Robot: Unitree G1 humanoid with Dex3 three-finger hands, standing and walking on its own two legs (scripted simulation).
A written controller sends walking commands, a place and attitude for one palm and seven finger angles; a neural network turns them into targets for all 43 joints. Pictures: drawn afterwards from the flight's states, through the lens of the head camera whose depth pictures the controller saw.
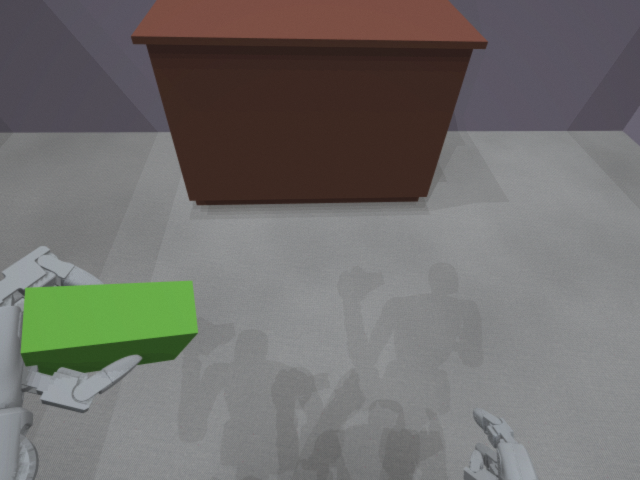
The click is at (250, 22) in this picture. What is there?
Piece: table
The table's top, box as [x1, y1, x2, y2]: [131, 0, 487, 48]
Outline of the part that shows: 131,35 133,43 485,48 487,41 447,0 156,0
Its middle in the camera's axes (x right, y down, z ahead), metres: -0.04 -0.86 +1.45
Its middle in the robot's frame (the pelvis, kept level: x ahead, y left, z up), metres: +1.67 +0.12 +0.01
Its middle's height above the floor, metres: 0.78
